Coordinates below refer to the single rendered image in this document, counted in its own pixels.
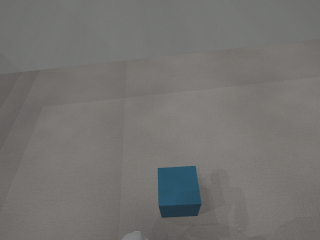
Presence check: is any carton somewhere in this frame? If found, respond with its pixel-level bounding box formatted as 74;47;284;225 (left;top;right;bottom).
157;166;202;218

